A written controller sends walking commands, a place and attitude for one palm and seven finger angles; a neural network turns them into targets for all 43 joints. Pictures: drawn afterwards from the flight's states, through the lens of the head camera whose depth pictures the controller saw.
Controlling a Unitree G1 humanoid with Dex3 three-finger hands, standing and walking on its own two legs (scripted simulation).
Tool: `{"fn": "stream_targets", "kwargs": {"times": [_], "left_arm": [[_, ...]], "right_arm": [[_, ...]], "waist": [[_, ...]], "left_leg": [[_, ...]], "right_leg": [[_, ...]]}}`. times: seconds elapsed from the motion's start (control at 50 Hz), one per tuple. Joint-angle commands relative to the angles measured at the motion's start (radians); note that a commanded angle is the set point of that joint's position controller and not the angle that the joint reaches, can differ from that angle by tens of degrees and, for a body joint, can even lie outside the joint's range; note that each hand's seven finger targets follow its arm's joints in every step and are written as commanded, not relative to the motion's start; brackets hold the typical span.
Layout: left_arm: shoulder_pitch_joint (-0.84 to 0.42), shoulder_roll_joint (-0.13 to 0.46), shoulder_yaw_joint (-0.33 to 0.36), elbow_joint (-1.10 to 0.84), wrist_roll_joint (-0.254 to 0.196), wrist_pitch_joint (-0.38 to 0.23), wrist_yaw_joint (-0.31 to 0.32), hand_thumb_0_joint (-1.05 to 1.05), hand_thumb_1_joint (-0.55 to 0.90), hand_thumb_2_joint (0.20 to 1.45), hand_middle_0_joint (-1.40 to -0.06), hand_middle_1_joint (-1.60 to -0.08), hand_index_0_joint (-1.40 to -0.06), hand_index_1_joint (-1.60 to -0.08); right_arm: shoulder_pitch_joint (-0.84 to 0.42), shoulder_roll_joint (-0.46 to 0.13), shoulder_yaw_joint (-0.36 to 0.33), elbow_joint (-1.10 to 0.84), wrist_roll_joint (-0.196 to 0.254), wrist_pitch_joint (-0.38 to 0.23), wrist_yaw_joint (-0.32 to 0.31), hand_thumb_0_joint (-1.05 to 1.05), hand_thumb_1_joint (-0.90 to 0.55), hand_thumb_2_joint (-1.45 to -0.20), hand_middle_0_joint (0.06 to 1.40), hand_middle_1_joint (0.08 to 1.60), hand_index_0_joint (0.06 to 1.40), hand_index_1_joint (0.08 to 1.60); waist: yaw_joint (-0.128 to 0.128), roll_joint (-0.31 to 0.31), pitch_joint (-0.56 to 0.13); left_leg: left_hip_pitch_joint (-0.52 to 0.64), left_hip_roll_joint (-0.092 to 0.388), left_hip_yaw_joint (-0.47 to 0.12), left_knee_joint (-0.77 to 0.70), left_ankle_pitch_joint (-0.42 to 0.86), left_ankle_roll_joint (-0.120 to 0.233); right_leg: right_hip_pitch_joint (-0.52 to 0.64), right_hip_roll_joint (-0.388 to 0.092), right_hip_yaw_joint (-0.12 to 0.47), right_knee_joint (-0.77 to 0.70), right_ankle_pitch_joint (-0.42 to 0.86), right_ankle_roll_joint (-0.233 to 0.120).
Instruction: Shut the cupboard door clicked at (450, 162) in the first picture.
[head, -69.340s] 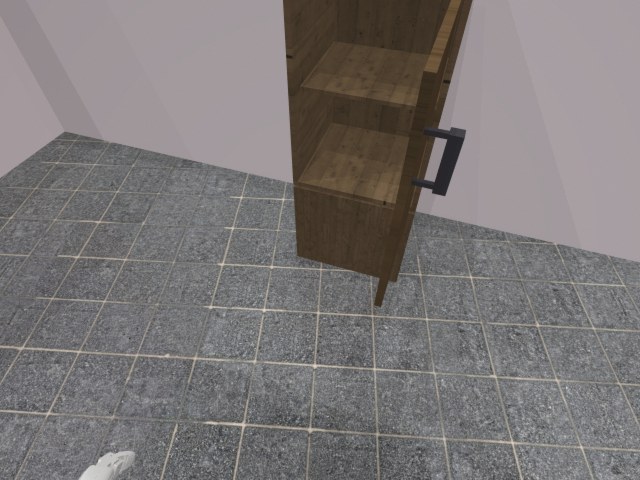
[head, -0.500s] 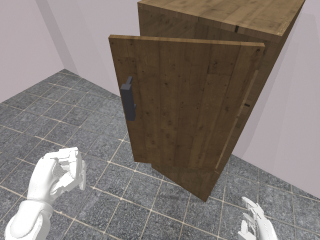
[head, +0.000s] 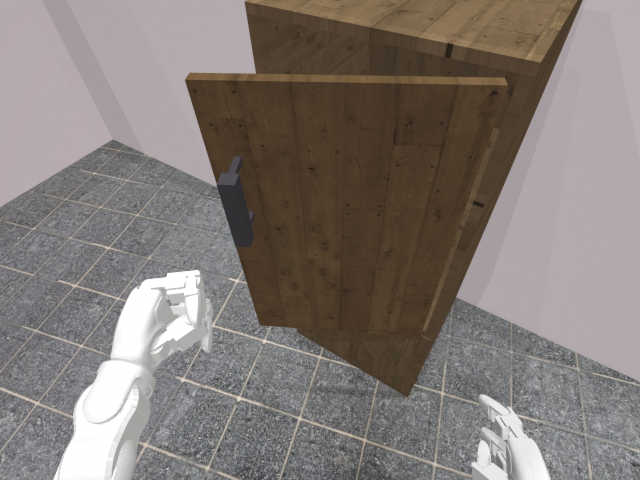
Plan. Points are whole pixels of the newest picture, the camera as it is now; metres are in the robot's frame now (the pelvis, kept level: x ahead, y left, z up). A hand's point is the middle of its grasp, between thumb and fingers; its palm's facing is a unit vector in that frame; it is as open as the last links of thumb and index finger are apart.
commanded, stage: bring the fist close to the handle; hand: left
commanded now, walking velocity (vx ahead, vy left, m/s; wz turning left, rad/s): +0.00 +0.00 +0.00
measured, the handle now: (240, 202) +0.47 +0.14 +0.09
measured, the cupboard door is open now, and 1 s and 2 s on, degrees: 27 27 16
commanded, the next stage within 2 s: push the door shut along its arc in 1.02 s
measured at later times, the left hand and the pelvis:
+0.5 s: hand (238, 268) +0.34 +0.12 +0.10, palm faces -0.08 -1.00 -0.04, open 3.1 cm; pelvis -0.01 +0.00 +0.00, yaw +0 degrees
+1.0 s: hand (248, 265) +0.36 +0.11 +0.09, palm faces -0.05 -1.00 -0.03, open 3.1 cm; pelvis -0.01 +0.00 +0.00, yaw -1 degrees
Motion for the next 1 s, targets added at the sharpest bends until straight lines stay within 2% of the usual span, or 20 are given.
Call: {"fn": "stream_targets", "kwargs": {"times": [0.0,0.06,0.1,0.14,0.2,0.24,0.3,0.32,0.42,0.48,0.52,0.6,0.64,0.68,0.72,0.74,0.78,0.84,0.9,0.98], "left_arm": [[-0.180,0.112,0.102,-0.241,-0.014,-0.096,0.054,0.000,0.900,0.900,-1.300,-1.500,-1.300,-1.500],[-0.230,0.075,0.035,-0.199,0.012,-0.101,0.057,0.000,0.900,0.900,-1.300,-1.500,-1.300,-1.500],[-0.242,0.065,0.016,-0.181,0.018,-0.095,0.051,0.000,0.900,0.900,-1.300,-1.500,-1.300,-1.500],[-0.280,0.069,0.005,-0.141,0.025,-0.080,0.051,0.000,0.900,0.900,-1.300,-1.500,-1.300,-1.500],[-0.408,0.075,0.009,-0.127,0.025,-0.075,0.061,0.000,0.900,0.900,-1.300,-1.500,-1.300,-1.500],[-0.476,0.118,0.051,-0.116,0.027,-0.083,0.083,0.000,0.900,0.900,-1.300,-1.500,-1.300,-1.500],[-0.532,0.072,0.025,-0.105,0.032,-0.104,0.106,0.000,0.900,0.900,-1.300,-1.500,-1.300,-1.500],[-0.564,0.069,0.020,-0.088,0.035,-0.110,0.114,0.000,0.900,0.900,-1.300,-1.500,-1.300,-1.500],[-0.583,0.028,-0.012,0.094,0.051,-0.086,0.125,0.000,0.900,0.900,-1.300,-1.500,-1.300,-1.500],[-0.632,0.045,0.008,0.186,0.059,-0.064,0.130,0.000,0.900,0.900,-1.300,-1.500,-1.300,-1.500],[-0.677,0.054,0.020,0.186,0.060,-0.068,0.140,0.000,0.900,0.900,-1.300,-1.500,-1.300,-1.500],[-0.861,0.038,0.008,0.154,0.067,-0.124,0.171,0.000,0.900,0.900,-1.300,-1.500,-1.300,-1.500],[-0.817,0.097,0.069,0.155,0.070,-0.155,0.183,0.000,0.900,0.900,-1.300,-1.500,-1.300,-1.500],[-0.779,0.090,0.068,0.188,0.073,-0.170,0.180,0.000,0.900,0.900,-1.300,-1.500,-1.300,-1.500],[-0.754,0.059,0.042,0.219,0.078,-0.174,0.171,0.000,0.900,0.900,-1.300,-1.500,-1.300,-1.500],[-0.708,0.067,0.055,0.260,0.078,-0.164,0.166,0.000,0.900,0.900,-1.300,-1.500,-1.300,-1.500],[-0.710,0.062,0.042,0.296,0.076,-0.146,0.153,0.000,0.900,0.900,-1.300,-1.500,-1.300,-1.500],[-0.718,0.077,0.052,0.289,0.068,-0.134,0.140,0.000,0.900,0.900,-1.300,-1.500,-1.300,-1.500],[-0.816,0.050,0.022,0.205,0.058,-0.159,0.137,0.000,0.900,0.900,-1.300,-1.500,-1.300,-1.500],[-0.844,0.064,0.027,0.148,0.059,-0.210,0.148,0.000,0.900,0.900,-1.300,-1.500,-1.300,-1.500]], "right_arm": [[-0.074,-0.097,-0.046,-0.158,0.002,-0.047,0.002,0.000,-0.900,-0.900,0.200,0.300,0.200,0.300],[-0.067,-0.102,-0.050,-0.145,0.002,-0.041,0.008,0.000,-0.900,-0.900,0.200,0.300,0.200,0.300],[-0.062,-0.106,-0.054,-0.145,0.005,-0.035,0.008,0.000,-0.900,-0.900,0.200,0.300,0.200,0.300],[-0.063,-0.113,-0.054,-0.139,0.007,-0.026,0.004,0.000,-0.900,-0.900,0.200,0.300,0.200,0.300],[-0.072,-0.110,-0.052,-0.131,0.008,-0.015,0.000,0.000,-0.900,-0.900,0.200,0.300,0.200,0.300],[-0.074,-0.112,-0.051,-0.120,0.005,-0.007,-0.004,0.000,-0.900,-0.900,0.200,0.300,0.200,0.300],[-0.077,-0.098,-0.050,-0.119,0.003,-0.004,0.002,0.000,-0.900,-0.900,0.200,0.300,0.200,0.300],[-0.072,-0.097,-0.050,-0.110,0.002,-0.003,0.004,0.000,-0.900,-0.900,0.200,0.300,0.200,0.300],[-0.053,-0.103,-0.053,-0.096,0.006,0.025,0.016,0.000,-0.900,-0.900,0.200,0.300,0.200,0.300],[-0.041,-0.111,-0.058,-0.091,0.007,0.048,0.019,0.000,-0.900,-0.900,0.200,0.300,0.200,0.300],[-0.044,-0.111,-0.058,-0.101,0.005,0.059,0.021,0.000,-0.900,-0.900,0.200,0.300,0.200,0.300],[-0.034,-0.101,-0.062,-0.088,-0.001,0.066,0.021,0.000,-0.900,-0.900,0.200,0.300,0.200,0.300],[-0.025,-0.106,-0.066,-0.086,-0.007,0.069,0.022,0.000,-0.900,-0.900,0.200,0.300,0.200,0.300],[-0.020,-0.102,-0.065,-0.086,-0.007,0.075,0.027,0.000,-0.900,-0.900,0.200,0.300,0.200,0.300],[-0.014,-0.101,-0.068,-0.083,-0.005,0.081,0.033,0.000,-0.900,-0.900,0.200,0.300,0.200,0.300],[-0.010,-0.106,-0.070,-0.086,-0.004,0.086,0.035,0.000,-0.900,-0.900,0.200,0.300,0.200,0.300],[-0.009,-0.110,-0.070,-0.087,0.002,0.097,0.037,0.000,-0.900,-0.900,0.200,0.300,0.200,0.300],[-0.011,-0.119,-0.075,-0.098,0.005,0.108,0.031,0.000,-0.900,-0.900,0.200,0.300,0.200,0.300],[-0.020,-0.107,-0.074,-0.101,0.006,0.102,0.027,0.000,-0.900,-0.900,0.200,0.300,0.200,0.300],[-0.022,-0.101,-0.072,-0.090,0.001,0.091,0.022,0.000,-0.900,-0.900,0.200,0.300,0.200,0.300]], "waist": [[0.015,-0.049,-0.206],[-0.007,-0.050,-0.155],[-0.009,-0.030,-0.166],[-0.018,-0.067,-0.146],[-0.027,-0.054,-0.169],[-0.020,-0.060,-0.197],[-0.012,-0.008,-0.257],[-0.020,-0.025,-0.268],[-0.025,-0.057,-0.206],[-0.025,-0.099,-0.177],[-0.017,-0.082,-0.206],[-0.035,-0.044,-0.277],[-0.007,-0.040,-0.330],[-0.004,-0.068,-0.338],[-0.011,-0.066,-0.309],[-0.001,-0.087,-0.290],[-0.013,-0.092,-0.236],[-0.015,-0.123,-0.219],[-0.028,-0.060,-0.262],[-0.029,-0.044,-0.301]], "left_leg": [[0.057,0.017,0.020,-0.087,0.343,0.008],[0.052,0.021,0.017,-0.086,0.311,0.011],[0.061,0.020,0.018,-0.087,0.295,0.010],[0.047,0.021,0.013,-0.088,0.266,0.014],[0.058,0.018,0.014,-0.096,0.231,0.015],[0.059,0.018,0.012,-0.095,0.237,0.015],[0.095,0.018,0.015,-0.097,0.281,0.008],[0.105,0.020,0.010,-0.094,0.295,0.007],[0.068,0.023,0.017,-0.104,0.266,0.003],[0.042,0.022,0.020,-0.110,0.241,0.006],[0.042,0.018,0.027,-0.111,0.240,0.006],[0.091,0.025,0.028,-0.100,0.283,0.005],[0.095,0.025,0.028,-0.096,0.321,0.005],[0.077,0.024,0.038,-0.100,0.325,0.005],[0.069,0.024,0.045,-0.102,0.330,0.005],[0.050,0.024,0.045,-0.104,0.317,0.006],[0.026,0.021,0.051,-0.113,0.270,0.008],[0.020,0.020,0.052,-0.119,0.249,0.013],[0.067,0.020,0.052,-0.118,0.247,0.014],[0.096,0.021,0.045,-0.113,0.270,0.015]], "right_leg": [[0.177,-0.031,0.002,-0.094,0.400,0.031],[0.133,-0.029,0.007,-0.104,0.358,0.029],[0.126,-0.029,0.007,-0.109,0.334,0.028],[0.116,-0.029,0.012,-0.121,0.299,0.028],[0.110,-0.029,0.014,-0.128,0.256,0.030],[0.127,-0.030,0.019,-0.124,0.255,0.028],[0.145,-0.028,0.009,-0.103,0.296,0.021],[0.141,-0.027,0.006,-0.099,0.311,0.020],[0.115,-0.023,0.004,-0.114,0.296,0.021],[0.111,-0.024,0.013,-0.131,0.277,0.023],[0.130,-0.027,0.021,-0.131,0.281,0.022],[0.129,-0.021,0.018,-0.109,0.318,0.020],[0.174,-0.020,0.023,-0.095,0.358,0.016],[0.198,-0.021,0.026,-0.094,0.384,0.019],[0.186,-0.020,0.025,-0.095,0.400,0.019],[0.189,-0.020,0.026,-0.102,0.392,0.021],[0.168,-0.022,0.034,-0.126,0.354,0.025],[0.177,-0.023,0.040,-0.147,0.329,0.027],[0.169,-0.020,0.041,-0.146,0.320,0.025],[0.178,-0.018,0.038,-0.129,0.345,0.022]]}}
